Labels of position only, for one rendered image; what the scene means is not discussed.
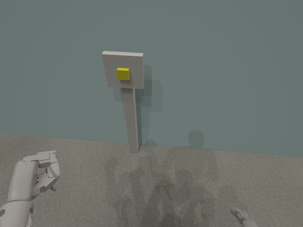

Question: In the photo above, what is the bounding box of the button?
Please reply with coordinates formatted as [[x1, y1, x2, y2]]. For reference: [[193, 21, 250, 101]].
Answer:
[[117, 68, 130, 80]]

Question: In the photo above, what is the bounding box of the right robot hand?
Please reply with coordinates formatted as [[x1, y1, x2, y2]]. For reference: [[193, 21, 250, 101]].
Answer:
[[230, 206, 258, 227]]

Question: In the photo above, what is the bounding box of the left robot hand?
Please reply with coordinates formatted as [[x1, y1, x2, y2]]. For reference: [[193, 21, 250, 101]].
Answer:
[[7, 150, 60, 203]]

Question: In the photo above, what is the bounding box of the left robot forearm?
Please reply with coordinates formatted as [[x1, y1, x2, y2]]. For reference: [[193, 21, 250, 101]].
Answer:
[[0, 200, 34, 227]]

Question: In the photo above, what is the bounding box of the panel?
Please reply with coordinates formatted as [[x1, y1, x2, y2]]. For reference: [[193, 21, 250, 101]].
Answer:
[[102, 51, 144, 154]]

